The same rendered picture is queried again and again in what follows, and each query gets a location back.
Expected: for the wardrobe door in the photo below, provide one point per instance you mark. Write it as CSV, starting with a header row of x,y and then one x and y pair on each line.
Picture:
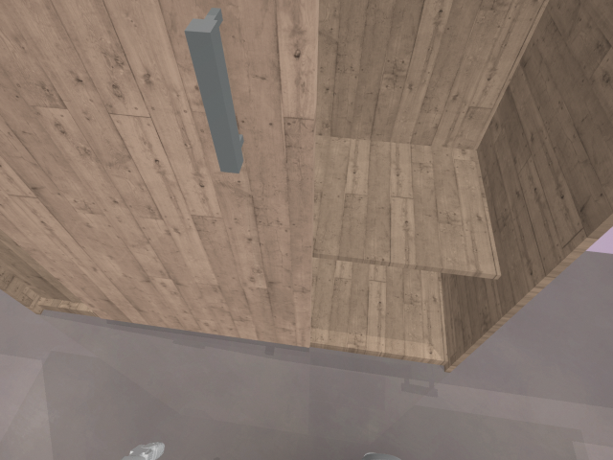
x,y
27,270
108,171

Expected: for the handle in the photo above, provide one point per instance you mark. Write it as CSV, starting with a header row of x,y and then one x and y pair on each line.
x,y
204,41

